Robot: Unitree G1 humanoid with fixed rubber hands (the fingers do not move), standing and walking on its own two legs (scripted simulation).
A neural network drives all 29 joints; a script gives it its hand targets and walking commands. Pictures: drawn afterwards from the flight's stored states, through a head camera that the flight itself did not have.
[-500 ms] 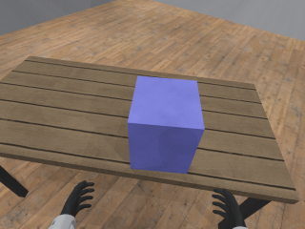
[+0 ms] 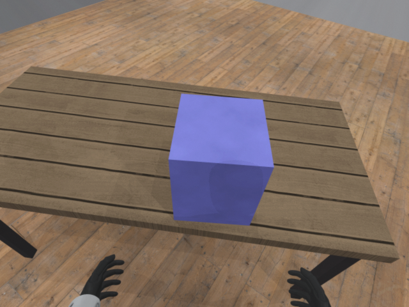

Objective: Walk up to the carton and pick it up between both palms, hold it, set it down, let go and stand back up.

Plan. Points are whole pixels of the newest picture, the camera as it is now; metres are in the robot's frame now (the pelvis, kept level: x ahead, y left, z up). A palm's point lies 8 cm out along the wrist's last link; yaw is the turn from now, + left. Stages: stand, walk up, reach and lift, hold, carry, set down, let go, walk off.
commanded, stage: let go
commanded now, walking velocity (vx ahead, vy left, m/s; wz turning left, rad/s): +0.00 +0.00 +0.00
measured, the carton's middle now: (216, 162) +0.45 -0.01 -0.02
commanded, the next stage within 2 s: stand in 0.42 s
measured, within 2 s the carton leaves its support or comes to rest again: neither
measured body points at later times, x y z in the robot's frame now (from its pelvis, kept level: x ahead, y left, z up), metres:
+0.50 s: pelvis +0.00 +0.00 -0.01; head +0.00 +0.01 +0.44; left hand +0.16 +0.23 -0.10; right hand +0.14 -0.24 -0.10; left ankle -0.01 +0.11 -0.74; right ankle +0.01 -0.09 -0.74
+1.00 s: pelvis +0.00 +0.01 -0.01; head +0.01 +0.01 +0.44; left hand +0.11 +0.24 -0.14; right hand +0.02 -0.24 -0.15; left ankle -0.01 +0.11 -0.74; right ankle +0.00 -0.09 -0.74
